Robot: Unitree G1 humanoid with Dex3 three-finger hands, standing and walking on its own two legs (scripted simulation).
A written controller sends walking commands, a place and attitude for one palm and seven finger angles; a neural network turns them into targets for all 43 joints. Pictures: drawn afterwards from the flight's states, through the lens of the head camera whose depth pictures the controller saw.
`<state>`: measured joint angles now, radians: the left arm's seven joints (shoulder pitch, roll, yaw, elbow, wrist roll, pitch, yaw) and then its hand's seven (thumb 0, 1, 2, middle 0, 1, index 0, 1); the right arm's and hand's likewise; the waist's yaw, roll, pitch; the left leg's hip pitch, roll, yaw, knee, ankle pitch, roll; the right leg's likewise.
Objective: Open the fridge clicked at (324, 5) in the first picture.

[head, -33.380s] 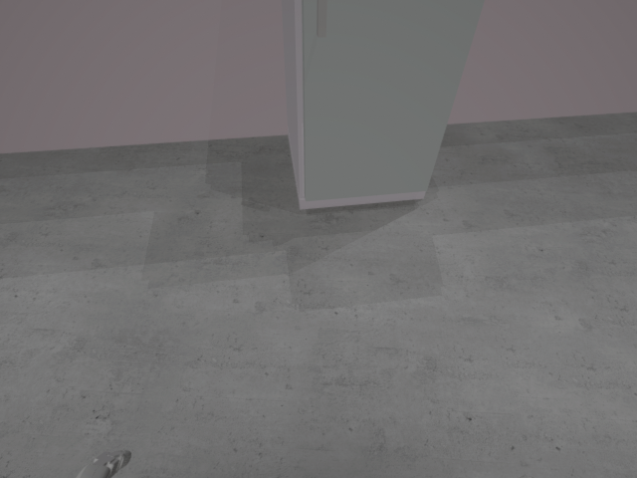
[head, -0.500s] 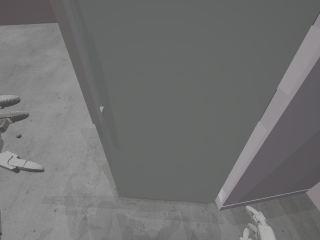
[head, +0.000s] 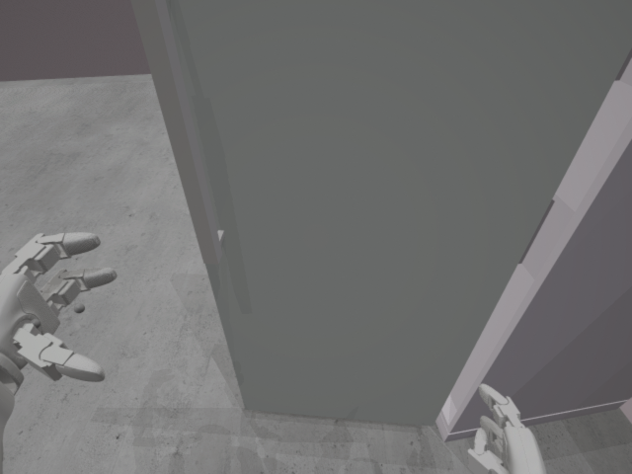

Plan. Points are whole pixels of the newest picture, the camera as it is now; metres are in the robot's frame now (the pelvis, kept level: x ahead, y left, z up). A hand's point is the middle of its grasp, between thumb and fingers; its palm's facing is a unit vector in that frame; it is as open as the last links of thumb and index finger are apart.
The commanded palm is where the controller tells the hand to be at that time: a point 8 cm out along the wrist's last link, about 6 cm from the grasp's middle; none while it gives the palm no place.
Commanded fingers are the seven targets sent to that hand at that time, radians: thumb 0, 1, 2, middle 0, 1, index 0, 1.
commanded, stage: draw the hand back to the body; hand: left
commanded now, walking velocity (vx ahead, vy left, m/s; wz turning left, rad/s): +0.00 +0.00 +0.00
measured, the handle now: (192, 144) +0.44 +0.24 +0.23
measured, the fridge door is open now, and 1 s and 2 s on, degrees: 75 75 75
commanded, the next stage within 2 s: step back with the hand held close in 1.06 s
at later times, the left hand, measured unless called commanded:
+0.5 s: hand (97, 294) +0.23 +0.27 +0.16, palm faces +0.48 -0.80 -0.36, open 10.6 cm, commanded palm +0.17 +0.30 +0.18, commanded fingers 0.00 0.61 0.76 -0.21 -0.47 -0.21 -0.47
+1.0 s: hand (107, 294) +0.22 +0.26 +0.17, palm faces +0.47 -0.80 -0.37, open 7.5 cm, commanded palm +0.17 +0.29 +0.19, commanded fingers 0.00 0.90 0.90 -0.20 -0.30 -0.20 -0.30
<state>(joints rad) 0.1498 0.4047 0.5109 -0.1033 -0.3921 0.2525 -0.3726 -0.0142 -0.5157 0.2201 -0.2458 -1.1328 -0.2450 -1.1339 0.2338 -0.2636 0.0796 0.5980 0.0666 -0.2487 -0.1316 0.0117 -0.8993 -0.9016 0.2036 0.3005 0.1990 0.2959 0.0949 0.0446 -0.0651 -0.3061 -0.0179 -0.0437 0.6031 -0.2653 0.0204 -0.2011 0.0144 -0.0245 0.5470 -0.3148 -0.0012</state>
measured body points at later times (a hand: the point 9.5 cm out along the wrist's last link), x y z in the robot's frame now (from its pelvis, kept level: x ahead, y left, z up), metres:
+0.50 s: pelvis +0.02 +0.00 +0.01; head -0.01 -0.02 +0.46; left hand +0.19 +0.31 +0.18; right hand +0.19 -0.23 -0.08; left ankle +0.04 +0.10 -0.73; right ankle -0.01 -0.12 -0.73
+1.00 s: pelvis +0.03 -0.01 +0.01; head +0.01 -0.03 +0.46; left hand +0.19 +0.30 +0.19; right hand +0.22 -0.22 -0.07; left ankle +0.04 +0.10 -0.73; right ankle -0.01 -0.12 -0.73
